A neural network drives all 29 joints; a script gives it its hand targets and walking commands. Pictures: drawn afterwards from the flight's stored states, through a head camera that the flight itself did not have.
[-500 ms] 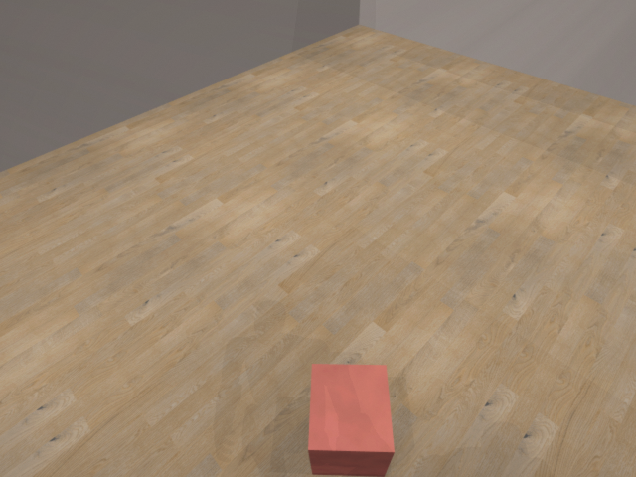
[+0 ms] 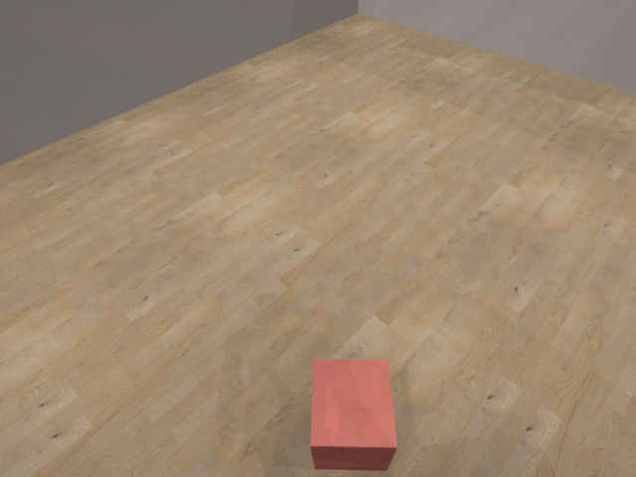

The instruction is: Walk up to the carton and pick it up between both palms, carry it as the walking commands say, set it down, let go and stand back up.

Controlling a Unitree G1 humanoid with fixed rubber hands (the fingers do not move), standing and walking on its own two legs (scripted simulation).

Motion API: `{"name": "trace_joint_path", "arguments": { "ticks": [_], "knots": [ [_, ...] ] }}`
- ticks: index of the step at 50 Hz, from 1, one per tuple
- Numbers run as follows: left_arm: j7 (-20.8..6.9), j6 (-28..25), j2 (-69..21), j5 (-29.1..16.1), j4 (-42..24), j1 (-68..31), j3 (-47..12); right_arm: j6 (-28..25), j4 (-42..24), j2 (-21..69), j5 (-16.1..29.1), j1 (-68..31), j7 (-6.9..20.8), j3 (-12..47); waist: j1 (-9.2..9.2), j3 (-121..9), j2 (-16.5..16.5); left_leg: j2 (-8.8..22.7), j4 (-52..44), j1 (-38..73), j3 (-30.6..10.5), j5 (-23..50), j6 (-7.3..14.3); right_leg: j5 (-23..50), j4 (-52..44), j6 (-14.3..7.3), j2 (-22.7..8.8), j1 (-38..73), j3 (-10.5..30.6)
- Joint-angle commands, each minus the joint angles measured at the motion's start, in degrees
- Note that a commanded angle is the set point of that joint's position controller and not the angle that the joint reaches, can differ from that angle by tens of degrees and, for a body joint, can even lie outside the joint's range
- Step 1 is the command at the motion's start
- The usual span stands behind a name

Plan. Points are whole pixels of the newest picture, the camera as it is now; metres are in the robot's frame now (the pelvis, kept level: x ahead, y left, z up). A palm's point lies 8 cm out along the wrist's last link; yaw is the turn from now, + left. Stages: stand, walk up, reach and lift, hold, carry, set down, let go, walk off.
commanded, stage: walk up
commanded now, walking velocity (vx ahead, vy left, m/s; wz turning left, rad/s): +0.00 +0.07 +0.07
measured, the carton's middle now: (350, 415) +0.41 -0.03 -0.64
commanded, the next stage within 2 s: none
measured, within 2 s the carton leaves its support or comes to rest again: neither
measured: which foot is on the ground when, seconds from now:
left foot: down 0.00-1.00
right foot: down 0.00-1.00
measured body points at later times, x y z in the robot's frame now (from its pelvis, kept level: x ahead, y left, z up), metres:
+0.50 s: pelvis -0.01 +0.00 +0.00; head +0.02 +0.01 +0.45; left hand +0.04 +0.23 -0.16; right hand -0.02 -0.22 -0.15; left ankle -0.08 +0.10 -0.73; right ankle +0.05 -0.15 -0.73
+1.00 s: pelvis -0.01 -0.01 +0.01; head +0.01 -0.01 +0.46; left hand +0.00 +0.21 -0.15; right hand +0.00 -0.24 -0.15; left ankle -0.08 +0.10 -0.73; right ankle +0.05 -0.15 -0.73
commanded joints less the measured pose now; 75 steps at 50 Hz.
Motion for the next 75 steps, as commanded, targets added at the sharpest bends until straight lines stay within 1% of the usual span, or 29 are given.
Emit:
{"name": "trace_joint_path", "arguments": {
  "ticks": [1,4,6,7,9,11,12,13,14,15,16,18,20,21,25,28,29,33,35,39,47,50,55,61,68,70,71,72,75],
  "knots": [
    [1.3,-0.1,11.6,-0.1,-2.1,3.5,2.6,-0.6,-2.1,-7.0,-0.2,5.7,-0.4,-2.1,0.12,-5.5,-7.6,3.7,0.1,-10.2,-2.2,23.7,0.3,25.7,-2.4,-6.7,-9.5,13.7,9.3],
    [1.0,1.3,6.0,-1.3,-2.3,-0.5,1.8,-1.1,-1.5,-7.0,-0.6,5.7,-0.2,-1.8,-1.22,-0.3,2.0,8.9,-10.6,-8.0,-8.9,32.2,1.9,8.4,0.9,-1.9,-1.1,6.2,1.3],
    [0.6,1.8,4.0,-1.2,-2.3,-0.8,1.2,-0.9,-1.3,-7.9,-0.7,4.7,-0.1,-1.8,-1.17,3.4,6.6,10.9,-13.7,-7.4,-11.2,33.6,3.1,-1.7,1.4,-0.8,2.0,2.8,0.9],
    [0.2,1.6,4.0,-0.9,-2.5,-1.0,1.0,-0.9,-1.2,-8.0,-0.6,4.5,-0.2,-1.6,-1.12,3.0,6.9,10.6,-15.7,-7.2,-11.0,22.2,3.8,-4.6,1.6,-1.1,2.5,2.6,0.9],
    [-0.4,0.9,4.2,-0.5,-1.8,-0.1,1.0,-0.5,-1.0,-7.2,-0.4,3.5,-0.2,-1.2,0.08,3.8,4.3,8.6,-17.1,-10.5,-7.8,6.6,4.0,-2.1,-2.0,-1.6,2.5,7.4,2.6],
    [-0.4,0.4,5.2,-0.3,-1.1,1.6,1.0,-0.5,-1.3,-6.6,-0.3,1.8,-0.4,-0.8,1.33,5.3,1.4,8.3,-16.1,-12.7,-5.9,11.1,2.3,5.8,-4.3,-2.0,0.6,10.1,5.2],
    [-0.6,0.1,4.8,-0.4,-1.4,1.7,0.8,-0.7,-0.5,-5.5,0.0,4.0,-0.2,-0.5,0.57,3.2,0.0,6.5,-15.8,-12.1,-4.5,6.2,2.5,4.9,-4.8,-3.0,-0.1,11.9,6.1],
    [-0.4,-0.3,5.2,-0.3,-0.7,2.2,0.9,-0.7,-0.8,-5.6,0.0,2.8,-0.3,-0.4,1.05,3.2,-1.7,6.1,-13.8,-11.3,-3.8,11.7,1.7,11.7,-5.2,-2.8,-1.4,11.8,7.4],
    [-0.3,-0.4,7.7,-0.1,-1.1,2.6,1.7,-0.6,0.0,-6.4,-0.2,4.9,-0.1,-1.0,0.41,0.1,-1.8,3.4,-11.4,-11.4,-1.0,1.0,2.4,4.9,-6.0,-4.4,-3.5,14.1,9.1],
    [0.3,-0.5,7.7,-0.3,-0.9,1.6,1.6,-0.6,-0.6,-4.9,-0.4,4.0,-0.1,-0.3,0.66,2.4,-4.2,4.6,-11.0,-11.4,-4.2,13.8,1.5,14.4,-5.5,-3.9,-4.1,12.4,9.7],
    [0.6,-0.6,8.6,-0.3,-1.1,2.8,1.6,-0.5,-0.8,-5.4,-0.2,4.1,-0.2,-1.0,0.67,0.9,-4.8,3.7,-7.8,-9.8,-2.4,20.1,1.0,22.4,-4.7,-4.2,-5.2,12.9,9.6],
    [1.0,-0.7,10.2,-0.4,-1.1,4.3,2.4,-0.7,-0.9,-5.8,-0.1,5.1,-0.2,-1.5,0.57,-4.4,-6.2,3.0,-3.3,-9.0,-2.0,22.7,0.7,25.7,-3.7,-5.5,-7.3,15.2,10.5],
    [1.1,-0.1,8.0,-0.9,-1.1,2.0,1.8,-1.2,-0.8,-4.9,-0.3,5.4,-0.2,-1.2,-0.35,-4.8,-6.6,4.8,-7.0,-6.9,-4.0,25.6,1.0,20.6,-2.9,-4.1,-4.4,12.5,6.5],
    [1.1,0.3,7.2,-1.1,-1.4,0.8,1.6,-1.4,-0.9,-5.9,-0.4,4.5,-0.1,-1.4,-0.36,-2.0,-1.5,6.3,-9.1,-7.6,-5.6,29.1,1.3,17.7,-2.2,-3.0,-2.9,10.7,4.5],
    [0.6,0.8,5.4,-1.0,-1.3,1.0,1.3,-1.2,-0.7,-6.5,-0.4,3.6,-0.2,-1.5,0.04,0.2,3.0,7.9,-11.8,-7.2,-6.2,30.9,2.0,8.5,-2.4,-1.6,-0.4,9.3,2.4],
    [0.5,0.6,5.9,-0.9,-1.0,1.6,1.2,-1.0,-1.5,-6.5,-0.3,2.7,-0.2,-1.5,0.22,-0.3,2.2,7.1,-11.3,-8.7,-5.7,25.1,1.9,9.7,-3.5,-2.1,-1.3,10.8,3.7],
    [0.4,0.5,5.7,-0.8,-1.1,1.1,1.2,-0.9,-1.0,-6.2,-0.3,3.2,-0.1,-1.3,-0.05,-1.0,1.7,6.9,-12.9,-8.9,-5.7,18.4,2.2,7.0,-4.0,-2.3,-1.4,11.4,3.4],
    [0.6,0.3,6.3,-0.7,-0.6,1.8,1.2,-0.9,-1.7,-6.8,-0.1,1.8,0.1,-1.4,0.36,0.6,0.0,6.4,-11.6,-10.2,-5.5,21.1,1.8,12.6,-4.9,-2.2,-2.2,12.0,4.8],
    [0.6,0.1,6.2,-0.6,-0.4,2.2,1.3,-1.1,-1.6,-6.2,-0.2,2.6,0.1,-1.2,0.4,-1.5,-1.8,6.1,-12.4,-9.9,-5.6,15.3,2.0,8.6,-5.7,-2.2,-2.1,13.1,4.9],
    [0.6,-0.1,6.4,-0.8,0.0,2.6,1.2,-1.3,-1.4,-6.3,-0.2,1.9,0.1,-1.2,0.24,-0.9,-1.4,5.8,-10.8,-8.8,-4.8,22.5,1.6,14.4,-5.2,-2.2,-2.8,12.5,5.0],
    [0.5,-0.1,6.0,-0.6,0.1,2.9,1.2,-1.0,-0.9,-6.3,-0.4,2.2,0.1,-1.2,0.43,-0.1,-0.9,6.3,-13.6,-10.9,-5.7,13.0,2.2,6.6,-6.2,-2.1,-2.2,12.4,4.6],
    [0.6,-0.3,6.5,-0.8,0.4,3.7,1.1,-1.0,-0.8,-5.8,-0.2,1.3,0.1,-1.1,0.64,0.2,-1.2,5.8,-12.0,-11.0,-5.2,17.1,1.6,11.5,-6.6,-2.1,-3.0,12.9,5.5],
    [0.7,-0.2,6.7,-0.8,0.5,4.0,1.3,-1.0,-0.6,-5.6,-0.3,2.2,0.1,-1.0,0.49,-0.4,-2.3,5.6,-11.5,-10.9,-5.3,17.7,1.4,10.5,-6.4,-2.4,-3.0,12.8,5.7],
    [0.5,-0.3,5.9,-0.6,0.4,3.9,1.2,-1.0,-0.2,-5.3,-0.4,2.7,0.2,-0.8,0.62,0.1,-1.1,5.4,-13.3,-12.0,-5.6,10.8,2.0,4.2,-7.6,-2.1,-2.5,12.8,5.5],
    [0.6,-0.4,6.4,-0.8,0.1,4.3,1.1,-1.2,-0.5,-5.6,-0.5,2.4,0.1,-1.0,0.65,0.0,-0.8,5.9,-12.0,-12.2,-6.1,17.2,1.9,9.3,-6.2,-2.4,-3.1,12.6,5.7],
    [0.4,-0.5,5.9,-0.6,0.1,4.4,1.2,-1.3,-0.5,-5.6,-0.5,3.0,0.0,-0.9,0.7,-0.7,-1.1,5.7,-12.8,-12.4,-6.0,12.2,2.2,4.3,-6.7,-2.3,-2.7,13.1,5.2],
    [0.4,-0.3,5.8,-0.7,0.3,4.2,1.1,-1.1,-0.9,-5.9,-0.5,2.0,0.2,-1.0,0.98,1.5,-1.0,5.9,-12.6,-12.9,-6.5,15.2,2.2,7.2,-6.5,-2.0,-2.2,11.9,5.0],
    [0.3,-0.3,5.7,-0.6,0.0,4.3,1.1,-1.1,-0.6,-5.0,-0.5,3.4,0.2,-0.6,0.8,-0.3,-1.6,5.9,-13.8,-12.8,-6.8,9.4,2.6,1.4,-6.8,-2.0,-1.9,12.9,4.7],
    [0.4,-0.2,6.4,-0.7,0.1,4.7,1.4,-1.1,-0.9,-6.0,-0.5,2.6,0.1,-1.0,0.96,0.8,-1.0,5.7,-11.7,-12.8,-5.9,17.7,2.0,9.7,-5.4,-2.0,-2.8,12.8,5.1]
  ]
}}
